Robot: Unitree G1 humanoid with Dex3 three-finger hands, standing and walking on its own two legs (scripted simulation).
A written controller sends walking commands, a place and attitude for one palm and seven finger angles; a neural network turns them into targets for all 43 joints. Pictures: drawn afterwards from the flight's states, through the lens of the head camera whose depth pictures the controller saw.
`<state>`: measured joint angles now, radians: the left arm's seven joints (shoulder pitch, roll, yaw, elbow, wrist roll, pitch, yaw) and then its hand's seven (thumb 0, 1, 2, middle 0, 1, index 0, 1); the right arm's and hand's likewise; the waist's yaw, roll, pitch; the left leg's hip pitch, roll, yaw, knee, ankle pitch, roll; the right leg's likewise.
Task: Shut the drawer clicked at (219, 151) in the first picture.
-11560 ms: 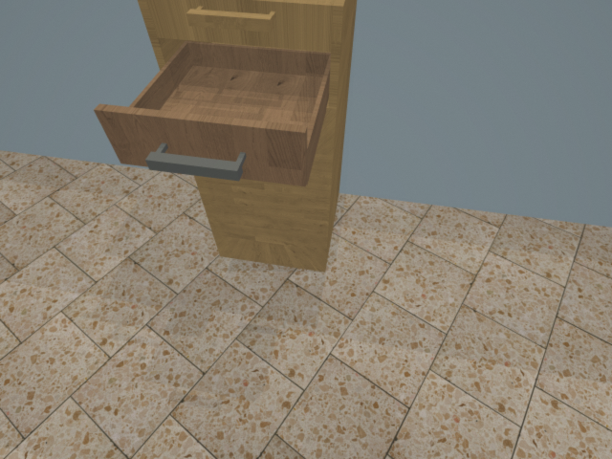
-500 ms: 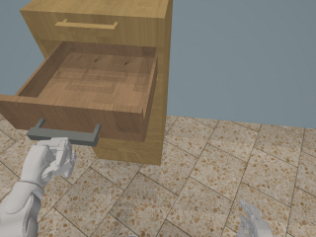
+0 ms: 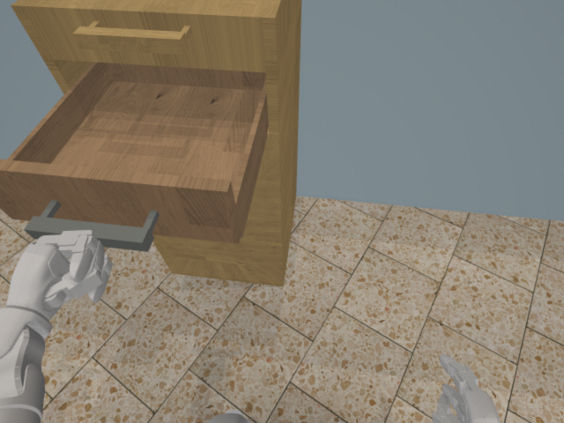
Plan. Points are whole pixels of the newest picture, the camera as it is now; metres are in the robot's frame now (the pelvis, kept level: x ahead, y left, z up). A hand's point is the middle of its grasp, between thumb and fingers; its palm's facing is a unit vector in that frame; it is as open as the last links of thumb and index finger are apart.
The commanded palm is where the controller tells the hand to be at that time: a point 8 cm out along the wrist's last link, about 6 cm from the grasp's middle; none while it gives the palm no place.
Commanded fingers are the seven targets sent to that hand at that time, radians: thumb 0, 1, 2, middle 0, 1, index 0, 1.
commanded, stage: push the drawer shut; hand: left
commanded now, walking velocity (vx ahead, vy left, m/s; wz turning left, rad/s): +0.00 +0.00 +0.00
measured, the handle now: (96, 222) +0.37 +0.29 +0.07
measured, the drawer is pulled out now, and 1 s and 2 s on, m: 0.27 0.14 0.02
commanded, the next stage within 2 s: none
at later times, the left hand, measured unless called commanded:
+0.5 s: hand (118, 229) +0.36 +0.25 +0.07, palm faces -0.09 -0.99 -0.03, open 3.2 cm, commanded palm +0.34 +0.31 +0.07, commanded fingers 0.00 0.90 0.90 -1.40 -1.60 -1.40 -1.60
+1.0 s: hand (135, 195) +0.42 +0.25 +0.07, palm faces -0.09 -1.00 -0.03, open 3.1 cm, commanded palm +0.40 +0.30 +0.07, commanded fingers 0.00 0.90 0.90 -1.40 -1.60 -1.40 -1.60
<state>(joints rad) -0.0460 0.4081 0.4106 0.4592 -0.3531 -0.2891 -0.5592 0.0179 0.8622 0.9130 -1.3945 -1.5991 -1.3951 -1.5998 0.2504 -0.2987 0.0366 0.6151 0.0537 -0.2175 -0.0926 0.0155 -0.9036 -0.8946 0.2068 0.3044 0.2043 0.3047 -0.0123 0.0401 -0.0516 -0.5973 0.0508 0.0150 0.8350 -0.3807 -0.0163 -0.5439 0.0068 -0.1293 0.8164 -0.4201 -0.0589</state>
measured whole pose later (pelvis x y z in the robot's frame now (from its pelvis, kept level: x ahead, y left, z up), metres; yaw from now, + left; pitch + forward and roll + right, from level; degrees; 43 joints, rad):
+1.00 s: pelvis +0.00 +0.03 +0.00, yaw -1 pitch +13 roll -1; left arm -0.53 0.46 0.37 0.86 -0.22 -0.31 -0.44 0.00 0.86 0.92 -1.39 -1.60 -1.39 -1.60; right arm 0.33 -0.28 0.04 0.63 0.04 -0.09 -0.05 0.01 -0.90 -0.89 0.21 0.30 0.21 0.30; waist -0.08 0.01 -0.07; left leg -0.69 0.03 0.05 0.85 -0.39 0.03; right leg -0.64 -0.01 -0.09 0.82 -0.40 -0.02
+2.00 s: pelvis +0.00 +0.03 -0.02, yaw -3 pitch +22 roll -4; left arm -1.02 0.72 0.46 1.28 -0.08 -0.30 -0.42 0.02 0.83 0.91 -1.39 -1.60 -1.39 -1.60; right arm 0.42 -0.29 0.07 0.64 0.01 0.01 -0.04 0.01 -0.90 -0.89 0.21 0.30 0.21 0.30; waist -0.21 0.02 -0.07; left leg -0.93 0.07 0.04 0.97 -0.42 0.03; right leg -0.86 0.03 -0.10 0.89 -0.40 -0.02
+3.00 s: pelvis -0.02 +0.04 -0.03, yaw -4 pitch +24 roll -6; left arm -1.18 0.79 0.44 1.34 -0.01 -0.25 -0.34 0.06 0.76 0.92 -1.39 -1.60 -1.39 -1.60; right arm 0.48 -0.29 0.09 0.65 -0.03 0.00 -0.01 0.01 -0.90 -0.89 0.21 0.30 0.21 0.30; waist -0.26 0.04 -0.07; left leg -1.05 0.08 0.01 1.04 -0.41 0.04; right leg -0.96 0.03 -0.12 0.92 -0.39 -0.01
